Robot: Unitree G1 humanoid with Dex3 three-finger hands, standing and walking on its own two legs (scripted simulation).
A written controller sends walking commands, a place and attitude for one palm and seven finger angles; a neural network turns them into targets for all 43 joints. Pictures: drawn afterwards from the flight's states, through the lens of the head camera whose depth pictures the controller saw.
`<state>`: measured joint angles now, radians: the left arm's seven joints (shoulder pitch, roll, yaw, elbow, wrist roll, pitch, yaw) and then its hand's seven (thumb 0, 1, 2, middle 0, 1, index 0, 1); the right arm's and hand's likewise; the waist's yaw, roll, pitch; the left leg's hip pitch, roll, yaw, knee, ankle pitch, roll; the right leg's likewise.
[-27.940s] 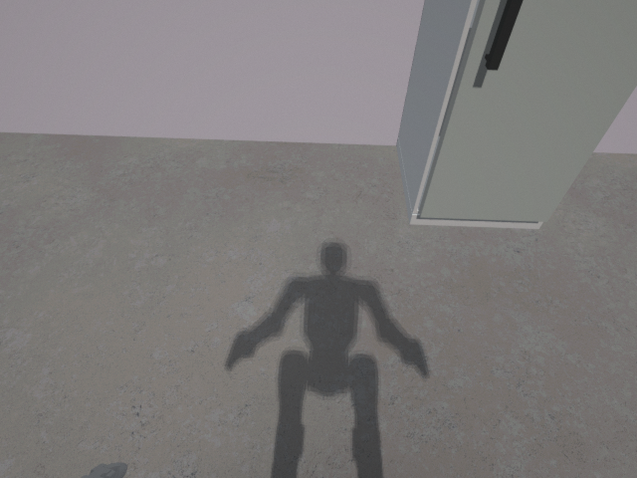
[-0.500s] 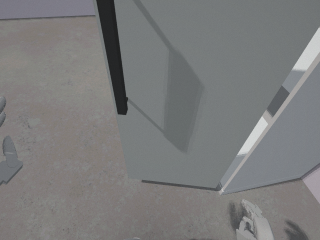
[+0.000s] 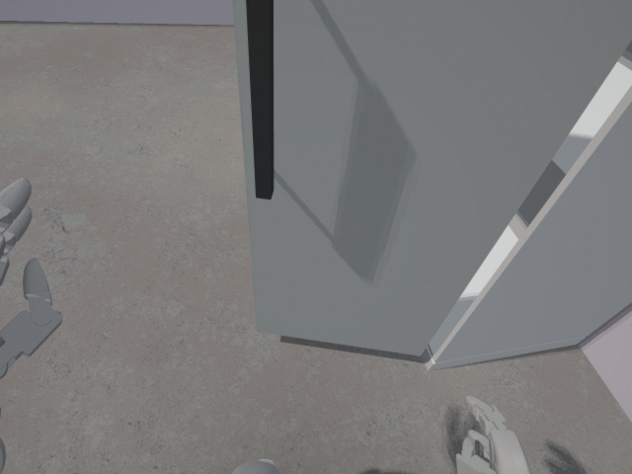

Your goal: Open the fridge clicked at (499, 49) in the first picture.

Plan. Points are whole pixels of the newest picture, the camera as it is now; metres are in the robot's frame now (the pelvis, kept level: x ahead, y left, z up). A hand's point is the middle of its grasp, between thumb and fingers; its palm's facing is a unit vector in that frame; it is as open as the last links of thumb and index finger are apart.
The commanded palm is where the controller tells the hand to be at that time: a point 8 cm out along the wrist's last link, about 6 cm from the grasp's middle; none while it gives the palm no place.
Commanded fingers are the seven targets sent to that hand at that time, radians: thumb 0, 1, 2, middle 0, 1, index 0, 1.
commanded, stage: step back with the hand held close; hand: left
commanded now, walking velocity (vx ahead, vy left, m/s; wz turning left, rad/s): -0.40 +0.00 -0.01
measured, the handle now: (265, 85) +0.59 +0.17 +0.19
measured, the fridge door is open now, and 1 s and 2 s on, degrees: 72 72 72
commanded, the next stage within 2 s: stop stepping back and stand still in 0.02 s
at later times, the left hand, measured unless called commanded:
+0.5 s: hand out of the picture +0.10 +0.30 +0.16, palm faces +0.46 -0.82 -0.32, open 7.4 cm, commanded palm +0.05 +0.33 +0.18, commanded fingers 0.00 0.90 0.90 -0.20 -0.30 -0.20 -0.30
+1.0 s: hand (9, 444) +0.11 +0.30 +0.07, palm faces +0.28 -0.85 -0.45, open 7.4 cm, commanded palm none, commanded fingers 0.00 0.90 0.90 -0.20 -0.30 -0.20 -0.30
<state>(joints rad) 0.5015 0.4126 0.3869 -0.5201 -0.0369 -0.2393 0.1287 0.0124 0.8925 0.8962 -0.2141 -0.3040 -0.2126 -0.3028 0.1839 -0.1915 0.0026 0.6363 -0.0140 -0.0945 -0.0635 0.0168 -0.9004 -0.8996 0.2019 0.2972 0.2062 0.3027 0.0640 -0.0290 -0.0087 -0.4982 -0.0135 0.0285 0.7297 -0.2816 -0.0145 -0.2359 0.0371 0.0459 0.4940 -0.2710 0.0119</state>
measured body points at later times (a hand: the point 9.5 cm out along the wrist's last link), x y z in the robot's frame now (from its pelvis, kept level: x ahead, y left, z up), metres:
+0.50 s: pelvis -0.10 +0.03 +0.00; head -0.14 +0.06 +0.45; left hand +0.07 +0.34 +0.18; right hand +0.02 -0.23 -0.08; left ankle -0.07 +0.13 -0.73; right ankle -0.14 -0.09 -0.73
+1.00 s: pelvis -0.11 +0.04 -0.01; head -0.13 +0.04 +0.44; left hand +0.09 +0.35 +0.10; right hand +0.03 -0.22 -0.11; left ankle -0.07 +0.15 -0.73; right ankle -0.11 -0.06 -0.73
